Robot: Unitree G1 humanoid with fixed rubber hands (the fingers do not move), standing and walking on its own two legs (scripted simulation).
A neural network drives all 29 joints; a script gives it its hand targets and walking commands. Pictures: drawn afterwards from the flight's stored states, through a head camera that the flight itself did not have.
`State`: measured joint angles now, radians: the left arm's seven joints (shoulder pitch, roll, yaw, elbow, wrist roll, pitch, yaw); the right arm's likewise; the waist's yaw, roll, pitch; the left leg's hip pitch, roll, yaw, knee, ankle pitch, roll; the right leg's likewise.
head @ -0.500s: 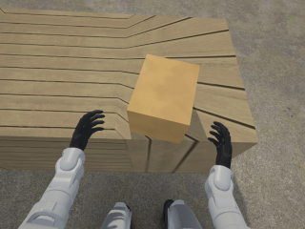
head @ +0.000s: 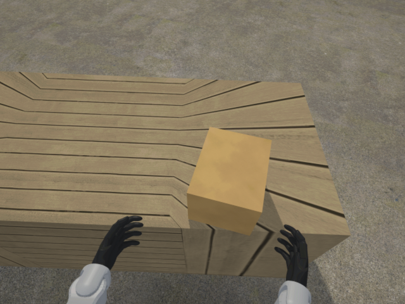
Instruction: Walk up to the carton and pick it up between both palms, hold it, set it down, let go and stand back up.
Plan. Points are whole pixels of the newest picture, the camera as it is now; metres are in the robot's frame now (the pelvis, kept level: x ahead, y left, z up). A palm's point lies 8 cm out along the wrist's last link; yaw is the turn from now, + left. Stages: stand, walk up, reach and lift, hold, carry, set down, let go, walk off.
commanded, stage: set down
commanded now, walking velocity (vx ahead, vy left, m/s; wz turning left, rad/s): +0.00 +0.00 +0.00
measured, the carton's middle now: (229, 180) +0.43 -0.07 -0.11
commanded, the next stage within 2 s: let go in 1.26 s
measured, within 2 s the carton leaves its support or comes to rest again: neither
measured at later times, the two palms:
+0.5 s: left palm (111, 257) +0.22 +0.19 -0.05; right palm (315, 272) +0.19 -0.22 -0.05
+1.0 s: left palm (111, 271) +0.19 +0.18 -0.06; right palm (327, 290) +0.16 -0.23 -0.06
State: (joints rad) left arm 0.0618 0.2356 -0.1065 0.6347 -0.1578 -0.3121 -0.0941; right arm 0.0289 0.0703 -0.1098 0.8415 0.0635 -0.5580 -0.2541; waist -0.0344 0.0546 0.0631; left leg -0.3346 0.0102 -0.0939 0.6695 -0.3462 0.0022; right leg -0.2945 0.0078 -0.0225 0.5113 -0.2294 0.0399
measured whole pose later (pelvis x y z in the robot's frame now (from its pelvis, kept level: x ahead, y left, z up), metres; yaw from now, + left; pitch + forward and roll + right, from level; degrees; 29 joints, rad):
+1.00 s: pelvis +0.03 -0.02 +0.02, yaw -5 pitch -7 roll -1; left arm 0.21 0.19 -0.04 0.55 -0.05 0.01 -0.01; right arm 0.21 -0.11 -0.04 0.75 0.00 -0.27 -0.03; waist 0.03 0.00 0.09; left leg 0.01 0.04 0.01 0.39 -0.28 -0.02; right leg -0.04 0.02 0.06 0.36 -0.20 0.01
